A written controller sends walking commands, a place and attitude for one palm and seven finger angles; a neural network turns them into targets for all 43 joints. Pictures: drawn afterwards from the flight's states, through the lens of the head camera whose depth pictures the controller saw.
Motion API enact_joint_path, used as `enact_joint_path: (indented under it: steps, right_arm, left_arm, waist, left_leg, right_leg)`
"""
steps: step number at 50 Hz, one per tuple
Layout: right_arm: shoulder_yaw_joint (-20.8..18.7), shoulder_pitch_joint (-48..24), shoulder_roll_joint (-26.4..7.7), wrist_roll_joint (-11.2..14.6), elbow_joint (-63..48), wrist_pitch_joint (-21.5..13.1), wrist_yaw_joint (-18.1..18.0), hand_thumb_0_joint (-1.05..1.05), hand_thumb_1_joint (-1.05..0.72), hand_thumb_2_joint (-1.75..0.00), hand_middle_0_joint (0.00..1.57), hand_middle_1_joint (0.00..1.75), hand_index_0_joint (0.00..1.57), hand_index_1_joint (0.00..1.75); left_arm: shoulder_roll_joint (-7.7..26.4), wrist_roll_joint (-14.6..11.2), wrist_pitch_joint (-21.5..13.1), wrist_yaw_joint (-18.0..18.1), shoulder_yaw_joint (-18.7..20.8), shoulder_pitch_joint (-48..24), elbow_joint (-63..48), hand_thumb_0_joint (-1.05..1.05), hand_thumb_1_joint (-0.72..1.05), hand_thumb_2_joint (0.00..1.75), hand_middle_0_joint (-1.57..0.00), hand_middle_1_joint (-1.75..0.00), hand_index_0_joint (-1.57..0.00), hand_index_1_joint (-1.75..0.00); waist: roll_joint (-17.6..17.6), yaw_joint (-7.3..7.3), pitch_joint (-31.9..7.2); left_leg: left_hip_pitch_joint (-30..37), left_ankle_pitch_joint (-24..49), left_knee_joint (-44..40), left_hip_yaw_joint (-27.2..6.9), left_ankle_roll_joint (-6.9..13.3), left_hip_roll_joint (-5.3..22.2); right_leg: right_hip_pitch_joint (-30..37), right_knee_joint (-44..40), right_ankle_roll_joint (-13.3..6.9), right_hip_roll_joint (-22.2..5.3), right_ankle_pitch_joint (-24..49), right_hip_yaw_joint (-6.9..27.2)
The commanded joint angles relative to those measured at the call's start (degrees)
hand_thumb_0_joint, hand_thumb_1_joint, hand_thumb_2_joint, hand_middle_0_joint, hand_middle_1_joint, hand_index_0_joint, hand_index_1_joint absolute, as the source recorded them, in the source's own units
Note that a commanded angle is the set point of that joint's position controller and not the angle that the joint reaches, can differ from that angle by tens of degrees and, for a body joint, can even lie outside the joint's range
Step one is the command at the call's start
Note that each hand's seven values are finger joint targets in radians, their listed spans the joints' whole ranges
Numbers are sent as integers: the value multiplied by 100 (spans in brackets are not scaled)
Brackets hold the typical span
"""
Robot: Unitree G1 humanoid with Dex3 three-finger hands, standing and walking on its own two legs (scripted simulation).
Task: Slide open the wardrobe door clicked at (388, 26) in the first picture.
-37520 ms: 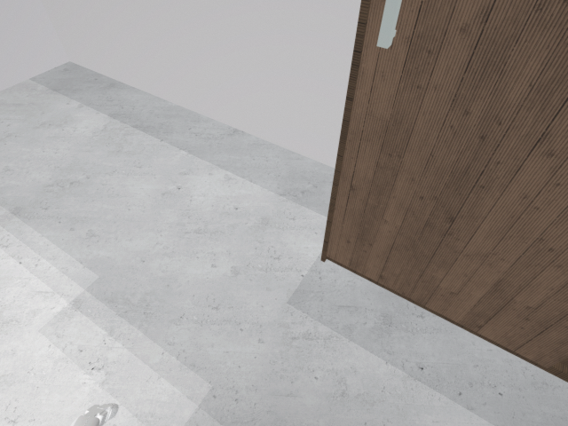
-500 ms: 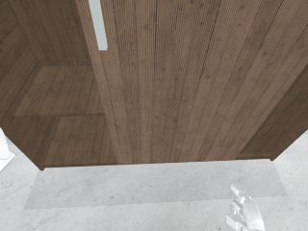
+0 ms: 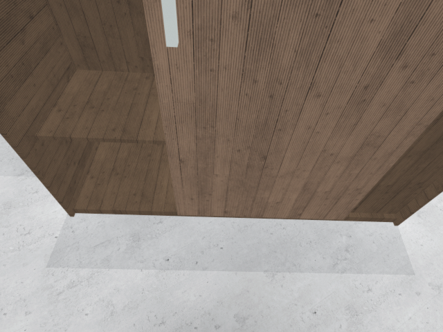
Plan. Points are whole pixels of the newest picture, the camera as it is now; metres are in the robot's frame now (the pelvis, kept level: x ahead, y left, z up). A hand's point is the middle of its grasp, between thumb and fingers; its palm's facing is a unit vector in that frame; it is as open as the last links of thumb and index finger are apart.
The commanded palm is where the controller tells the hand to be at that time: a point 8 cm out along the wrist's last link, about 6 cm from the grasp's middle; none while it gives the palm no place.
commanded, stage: let the arm hang, fingers relaxed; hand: left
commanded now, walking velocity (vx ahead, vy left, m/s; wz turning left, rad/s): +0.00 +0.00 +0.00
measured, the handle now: out of the picture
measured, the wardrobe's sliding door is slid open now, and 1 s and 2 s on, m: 0.51 0.51 0.51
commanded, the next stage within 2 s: look to check the result in 0.62 s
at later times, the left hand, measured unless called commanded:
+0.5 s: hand out of the picture +0.12 +0.26 -0.14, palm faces -0.05 -0.94 -0.33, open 7.4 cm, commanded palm none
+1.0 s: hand out of the picture +0.13 +0.24 -0.14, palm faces -0.05 -0.94 -0.34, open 7.4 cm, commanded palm none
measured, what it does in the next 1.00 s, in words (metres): shifts its weight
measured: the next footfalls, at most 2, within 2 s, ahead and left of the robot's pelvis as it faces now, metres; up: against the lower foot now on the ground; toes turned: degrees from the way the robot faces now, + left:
none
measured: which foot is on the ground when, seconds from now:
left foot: down 0.00-1.00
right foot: down 0.00-1.00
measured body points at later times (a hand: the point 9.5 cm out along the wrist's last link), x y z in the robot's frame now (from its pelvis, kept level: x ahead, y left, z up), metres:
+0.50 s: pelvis +0.02 +0.02 +0.01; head +0.03 +0.01 +0.46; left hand +0.12 +0.30 -0.12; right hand +0.09 -0.27 -0.13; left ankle +0.03 +0.11 -0.74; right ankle +0.03 -0.10 -0.74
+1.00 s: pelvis +0.06 +0.00 +0.01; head +0.08 -0.01 +0.46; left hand +0.14 +0.29 -0.12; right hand +0.14 -0.29 -0.13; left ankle +0.03 +0.11 -0.74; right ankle +0.03 -0.10 -0.74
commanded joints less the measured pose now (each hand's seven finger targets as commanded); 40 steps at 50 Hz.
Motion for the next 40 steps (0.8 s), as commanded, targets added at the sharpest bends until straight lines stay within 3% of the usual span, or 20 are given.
enact_joint_path:
  steps: [1,8,13,14,20,33,40]
  right_arm:
    - [-285,-132,-1017,22,-249,-187,-87,0,-90,-90,20,30,20,30]
    - [-304,-268,-1219,18,23,-248,-76,0,-90,-90,20,30,20,30]
    - [-276,-480,-1358,27,134,-306,-58,0,-90,-90,20,30,20,30]
    - [-270,-557,-1376,38,131,-326,-53,0,-90,-90,20,30,20,30]
    - [-216,-830,-1432,66,225,-381,-51,0,-90,-90,20,30,20,30]
    - [-174,-1200,-1532,74,280,-385,-63,0,-90,-90,20,30,20,30]
    - [-179,-1207,-1559,88,281,-395,-96,0,-90,-90,20,30,20,30]
  left_arm:
    - [1191,-26,-268,36,323,-565,-282,0,90,90,-20,-30,-20,-30]
    - [1310,-39,-292,27,322,-620,123,0,90,90,-20,-30,-20,-30]
    - [1396,-50,-312,26,294,-773,216,0,90,90,-20,-30,-20,-30]
    - [1406,-45,-326,31,293,-758,229,0,90,90,-20,-30,-20,-30]
    - [1480,-61,-378,37,247,-981,278,0,90,90,-20,-30,-20,-30]
    - [1533,-60,-400,43,239,-1179,304,0,90,90,-20,-30,-20,-30]
    - [1540,-66,-425,68,253,-1148,314,0,90,90,-20,-30,-20,-30]
  waist:
    - [221,-117,-360]
    - [70,-23,-151]
    - [93,15,-234]
    - [228,42,-327]
    - [95,12,-629]
    - [239,-37,-691]
    - [189,-52,-930]
  left_leg:
    - [-26,-560,-749,-611,175,473]
    - [-118,-574,-1191,-746,216,572]
    - [-57,-361,-1524,-869,209,703]
    - [25,-86,-1517,-843,214,716]
    - [536,1045,-1483,-711,152,759]
    - [980,1491,-1554,-560,86,742]
    - [1280,2130,-1437,-509,66,777]
  right_leg:
    - [86,-1085,-254,-885,-1344,1181]
    - [304,-1112,-150,-796,-1179,1099]
    - [594,-990,-67,-735,-676,993]
    - [675,-943,-53,-745,-418,965]
    - [914,-907,16,-817,472,905]
    - [1013,-1087,44,-878,906,934]
    - [1203,-1014,23,-914,1604,898]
